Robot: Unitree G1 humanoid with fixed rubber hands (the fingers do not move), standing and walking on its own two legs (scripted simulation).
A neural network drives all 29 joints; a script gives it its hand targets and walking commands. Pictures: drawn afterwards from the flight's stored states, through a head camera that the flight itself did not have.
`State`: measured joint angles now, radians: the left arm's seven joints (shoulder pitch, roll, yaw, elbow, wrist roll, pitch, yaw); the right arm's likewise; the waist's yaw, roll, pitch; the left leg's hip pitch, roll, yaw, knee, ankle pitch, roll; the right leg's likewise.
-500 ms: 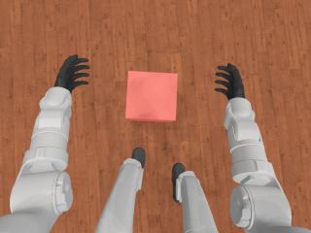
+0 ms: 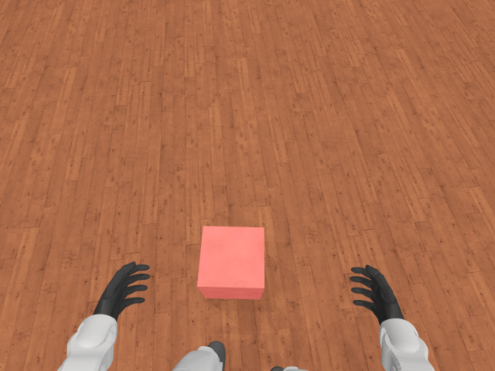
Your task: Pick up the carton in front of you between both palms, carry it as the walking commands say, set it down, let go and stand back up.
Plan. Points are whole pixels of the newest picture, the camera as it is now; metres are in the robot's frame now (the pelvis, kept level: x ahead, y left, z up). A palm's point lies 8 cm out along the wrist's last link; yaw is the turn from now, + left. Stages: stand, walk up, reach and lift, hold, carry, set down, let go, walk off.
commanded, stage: let go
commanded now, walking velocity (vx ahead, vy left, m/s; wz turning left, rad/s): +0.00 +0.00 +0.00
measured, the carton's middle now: (233, 264) +0.42 +0.07 -0.64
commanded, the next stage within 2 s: stand in 0.58 s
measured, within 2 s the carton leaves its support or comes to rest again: neither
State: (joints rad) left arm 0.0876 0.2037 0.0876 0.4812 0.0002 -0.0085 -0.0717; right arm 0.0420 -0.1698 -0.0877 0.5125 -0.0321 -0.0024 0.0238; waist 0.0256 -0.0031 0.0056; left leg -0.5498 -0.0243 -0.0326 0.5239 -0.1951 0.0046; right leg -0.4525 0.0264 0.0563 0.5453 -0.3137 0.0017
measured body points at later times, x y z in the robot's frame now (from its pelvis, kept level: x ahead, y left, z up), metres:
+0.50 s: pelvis +0.02 -0.01 +0.01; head +0.03 -0.01 +0.46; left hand +0.19 +0.22 -0.07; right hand +0.19 -0.25 -0.06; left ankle +0.03 +0.11 -0.73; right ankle -0.04 -0.12 -0.73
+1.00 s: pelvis +0.02 +0.00 +0.00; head +0.02 +0.02 +0.45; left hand +0.15 +0.28 -0.10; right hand +0.15 -0.28 -0.09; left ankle +0.03 +0.11 -0.73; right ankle -0.04 -0.12 -0.73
